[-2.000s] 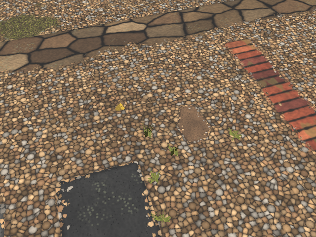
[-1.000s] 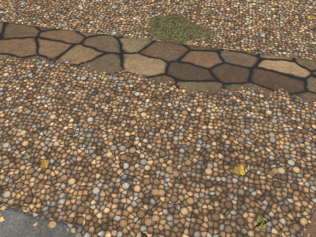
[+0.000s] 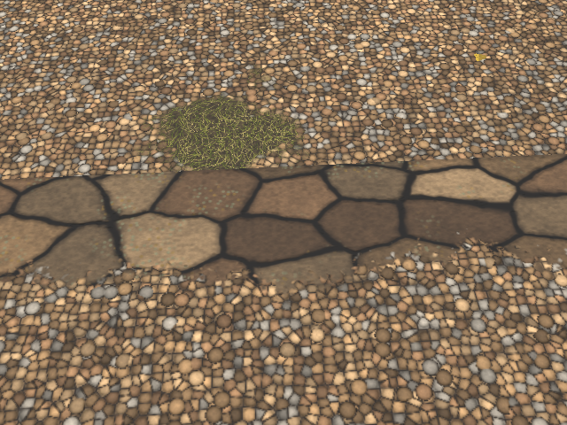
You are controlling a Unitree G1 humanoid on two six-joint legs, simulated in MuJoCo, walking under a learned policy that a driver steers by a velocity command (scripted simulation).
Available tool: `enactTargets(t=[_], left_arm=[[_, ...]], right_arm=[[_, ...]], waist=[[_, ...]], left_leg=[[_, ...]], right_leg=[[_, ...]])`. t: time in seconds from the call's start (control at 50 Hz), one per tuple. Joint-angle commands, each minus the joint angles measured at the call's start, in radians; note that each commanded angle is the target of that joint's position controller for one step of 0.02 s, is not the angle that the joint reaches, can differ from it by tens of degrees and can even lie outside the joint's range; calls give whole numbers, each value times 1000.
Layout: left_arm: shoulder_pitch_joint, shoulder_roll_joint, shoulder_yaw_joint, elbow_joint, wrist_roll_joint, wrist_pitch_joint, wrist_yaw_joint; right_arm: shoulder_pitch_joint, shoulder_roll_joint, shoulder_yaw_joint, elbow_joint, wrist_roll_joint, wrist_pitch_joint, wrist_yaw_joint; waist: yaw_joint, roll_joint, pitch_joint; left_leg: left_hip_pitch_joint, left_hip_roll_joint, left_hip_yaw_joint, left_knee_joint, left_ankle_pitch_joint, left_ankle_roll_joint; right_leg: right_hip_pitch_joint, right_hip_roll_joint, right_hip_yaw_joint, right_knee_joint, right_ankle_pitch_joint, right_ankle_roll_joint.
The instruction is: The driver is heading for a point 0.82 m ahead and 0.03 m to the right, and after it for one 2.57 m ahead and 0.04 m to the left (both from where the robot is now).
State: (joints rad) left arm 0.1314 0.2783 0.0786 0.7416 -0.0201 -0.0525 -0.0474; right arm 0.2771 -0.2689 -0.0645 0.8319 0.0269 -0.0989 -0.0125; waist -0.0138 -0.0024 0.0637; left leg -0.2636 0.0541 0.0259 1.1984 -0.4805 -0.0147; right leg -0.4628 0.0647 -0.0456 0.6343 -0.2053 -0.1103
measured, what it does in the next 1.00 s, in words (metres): walks ahead, turning right: left foot, then right foot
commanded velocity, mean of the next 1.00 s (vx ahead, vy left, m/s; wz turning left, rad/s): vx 0.50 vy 0.00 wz -0.30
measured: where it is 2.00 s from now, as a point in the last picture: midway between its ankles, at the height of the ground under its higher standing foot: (346, 252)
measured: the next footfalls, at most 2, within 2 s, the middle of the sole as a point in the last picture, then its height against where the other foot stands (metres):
left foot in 0.40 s outside the picture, level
right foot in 0.88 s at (392, 361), level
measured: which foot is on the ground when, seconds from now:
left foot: up 0.00-0.38, down 0.40-0.90, up 0.92-1.00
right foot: down 0.00-0.42, up 0.44-0.86, down 0.88-1.00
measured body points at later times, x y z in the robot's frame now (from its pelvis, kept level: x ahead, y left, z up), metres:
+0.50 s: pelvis +0.29 +0.03 +0.01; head +0.31 +0.02 +0.46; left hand +0.43 +0.28 -0.11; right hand +0.40 -0.27 -0.07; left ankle +0.39 +0.11 -0.72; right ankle +0.13 -0.06 -0.64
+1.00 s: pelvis +0.52 -0.10 +0.01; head +0.54 -0.12 +0.46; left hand +0.77 +0.08 -0.06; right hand +0.46 -0.38 -0.12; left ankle +0.45 +0.08 -0.63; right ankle +0.54 -0.21 -0.72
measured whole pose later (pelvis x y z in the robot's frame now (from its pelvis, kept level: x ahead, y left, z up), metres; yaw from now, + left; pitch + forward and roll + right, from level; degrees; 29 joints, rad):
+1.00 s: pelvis +0.52 -0.10 +0.01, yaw -16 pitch +2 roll +0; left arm 0.13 0.25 0.04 0.66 0.00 -0.09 -0.02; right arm 0.36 -0.30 -0.05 0.85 0.03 -0.07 0.01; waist -0.04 0.03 0.01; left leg -0.37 0.03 -0.05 1.11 -0.42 0.02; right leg -0.37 -0.01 -0.06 0.52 -0.19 -0.04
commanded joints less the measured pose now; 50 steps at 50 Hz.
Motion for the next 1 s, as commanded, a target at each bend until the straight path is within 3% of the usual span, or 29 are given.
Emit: enactTargets(t=[0.02,0.04,0.1,0.14,0.22,0.28,0.32,0.36,0.38,0.4,0.42,0.44,0.46,0.48,0.5,0.52,0.54,0.58,0.68,0.8,0.84,0.86,0.88,0.9,0.92,0.94,0.96,0.98,1.0], left_arm=[[113,114,33,-43,-2,-21,9],[75,89,23,-63,9,-22,13],[89,116,29,-68,7,-29,28],[124,143,36,-61,3,-28,43],[185,146,36,-49,-5,-13,57],[230,150,36,-36,-10,-4,60],[240,145,36,-35,-11,2,65],[217,148,39,-43,-7,8,69],[194,132,33,-54,-5,9,68],[179,83,15,-68,5,5,62],[276,18,-5,-86,5,-2,63],[361,34,-14,-80,-18,-10,64],[312,122,5,-61,-25,-10,62],[210,140,8,-78,-14,-7,60],[146,126,7,-97,1,-9,58],[121,114,9,-106,10,-11,54],[134,94,6,-106,6,-10,49],[145,58,-4,-102,6,-7,45],[2,20,-29,-137,14,-20,36],[-154,44,-25,-186,-1,-32,15],[-122,67,-14,-187,-1,-41,11],[-43,90,0,-164,4,-44,15],[93,139,25,-127,13,-45,25],[284,223,49,-104,33,-41,39],[312,272,55,-94,41,-30,38],[312,181,34,-90,29,-31,35],[256,140,18,-88,19,-34,35],[190,110,7,-89,21,-37,31],[138,84,1,-87,24,-41,27]], right_arm=[[-77,-127,-22,-125,-16,-63,-5],[-55,-137,-31,-122,-28,-50,-5],[-58,-104,-28,-138,-42,-16,-4],[-132,-83,-19,-167,-47,-8,-7],[-282,-52,-1,-204,-36,-15,9],[-349,-74,-5,-230,-21,-27,25],[-351,-101,-15,-237,-20,-37,34],[-293,-123,-27,-228,-17,-48,36],[-206,-140,-39,-207,-20,-53,31],[-76,-177,-53,-188,-38,-58,25],[70,-254,-71,-169,-60,-55,19],[130,-242,-73,-124,-41,-43,31],[85,-152,-50,-138,-22,-38,32],[35,-112,-36,-145,-23,-27,29],[-9,-98,-27,-143,-31,-19,30],[-33,-80,-19,-138,-37,-19,30],[-44,-76,-15,-134,-40,-20,31],[-35,-86,-17,-115,-29,-26,33],[1,-156,-32,-78,-14,-15,25],[102,-183,-31,-23,4,11,26],[99,-198,-33,-13,7,24,22],[84,-202,-31,-13,9,28,19],[84,-175,-20,-16,3,28,18],[68,-105,8,-51,-25,21,18],[181,-21,32,-66,-9,4,16],[136,-132,4,-50,11,-1,16],[71,-161,-8,-71,20,-1,18],[37,-149,-9,-72,11,4,15],[22,-139,-13,-75,0,13,14]], waist=[[43,3,-159],[9,-7,-146],[-14,-9,-118],[5,-20,-90],[68,-75,-73],[95,-93,-68],[86,-100,-72],[47,-134,-82],[-3,-135,-118],[-65,-98,-228],[-65,97,-391],[-43,351,-434],[-62,210,-291],[-68,112,-181],[-48,61,-101],[-25,63,-68],[-2,85,-61],[12,104,-69],[-25,75,-57],[-74,89,-24],[-33,97,-32],[19,92,-70],[82,70,-159],[159,-56,-323],[104,-306,-421],[136,-191,-355],[120,-154,-235],[88,-104,-175],[60,-104,-125]], left_leg=[[-480,51,-118,57,124,33],[-408,73,-126,11,157,27],[-357,69,-98,-114,210,-14],[-375,49,-79,-242,312,-39],[-301,-21,-65,-556,545,-43],[-271,-49,-80,-653,558,-33],[-254,-57,-99,-705,501,-14],[-177,-61,-96,-732,421,16],[-52,-66,-78,-776,432,43],[166,26,-142,-751,438,97],[535,242,-461,-754,356,225],[646,369,-828,-867,119,322],[542,337,-769,-902,-29,288],[412,290,-613,-908,12,248],[279,246,-508,-935,122,237],[199,210,-434,-959,211,229],[146,184,-381,-981,268,223],[112,166,-309,-1013,366,240],[102,147,-169,-1050,489,235],[179,181,-159,-999,480,201],[199,195,-183,-940,536,183],[182,171,-164,-859,640,163],[117,116,-121,-691,702,133],[-86,43,-65,-363,443,83],[-417,-81,-59,-65,-94,38],[-511,-38,-155,61,-84,37],[-550,-1,-147,75,8,43],[-515,35,-131,45,89,38],[-485,58,-130,4,147,32]], right_leg=[[488,-286,506,-348,134,-209],[398,-258,450,-370,206,-199],[275,-223,370,-407,345,-204],[238,-193,322,-412,371,-185],[212,-134,285,-380,248,-119],[261,-166,359,-336,177,-109],[325,-192,427,-281,148,-99],[352,-203,474,-222,184,-80],[336,-168,462,-149,247,-58],[273,-120,401,38,251,-24],[-1,3,277,372,8,46],[-242,29,232,596,-382,77],[-327,-28,263,685,-322,82],[-331,-64,222,696,-240,84],[-310,-89,199,647,-186,83],[-277,-120,195,586,-146,80],[-230,-138,181,543,-127,79],[-200,-151,141,463,-108,87],[-166,-162,87,149,111,105],[-89,-116,56,-65,157,87],[-7,-94,49,-126,108,65],[122,-73,31,-172,117,47],[337,-88,45,-175,129,20],[635,-306,270,-150,156,-52],[846,-504,667,-258,-38,-178],[777,-478,693,-305,-155,-164],[670,-446,541,-322,-123,-129],[554,-399,433,-353,-52,-106],[463,-365,355,-390,6,-96]])
Velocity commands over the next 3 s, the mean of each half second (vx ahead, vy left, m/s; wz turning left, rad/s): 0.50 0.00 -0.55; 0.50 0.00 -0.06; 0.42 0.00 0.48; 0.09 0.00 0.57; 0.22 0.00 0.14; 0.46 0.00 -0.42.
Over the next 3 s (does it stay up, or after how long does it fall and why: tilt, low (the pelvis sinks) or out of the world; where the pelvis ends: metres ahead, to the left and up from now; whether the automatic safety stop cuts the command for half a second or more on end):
stays up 1.20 -0.10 0.03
